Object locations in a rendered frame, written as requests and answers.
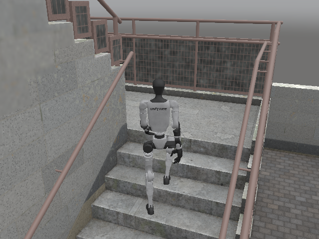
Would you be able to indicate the right robot forearm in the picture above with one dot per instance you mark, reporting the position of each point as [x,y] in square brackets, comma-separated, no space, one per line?
[177,137]

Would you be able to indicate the left robot forearm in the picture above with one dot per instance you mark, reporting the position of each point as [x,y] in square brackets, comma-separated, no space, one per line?
[146,128]

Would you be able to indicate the robot left hand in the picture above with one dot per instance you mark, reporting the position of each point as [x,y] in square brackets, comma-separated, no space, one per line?
[149,133]

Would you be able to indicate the robot left upper arm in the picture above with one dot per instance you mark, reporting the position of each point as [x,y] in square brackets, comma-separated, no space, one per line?
[143,112]

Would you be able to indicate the left robot thigh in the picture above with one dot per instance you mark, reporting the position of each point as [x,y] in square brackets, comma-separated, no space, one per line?
[148,159]

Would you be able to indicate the robot right upper arm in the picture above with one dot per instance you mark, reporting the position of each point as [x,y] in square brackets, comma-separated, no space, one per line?
[175,113]

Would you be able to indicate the robot left shin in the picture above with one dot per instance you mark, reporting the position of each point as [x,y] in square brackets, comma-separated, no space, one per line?
[149,190]

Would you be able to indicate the robot right hand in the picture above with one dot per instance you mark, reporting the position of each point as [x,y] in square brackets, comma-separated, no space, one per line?
[179,153]

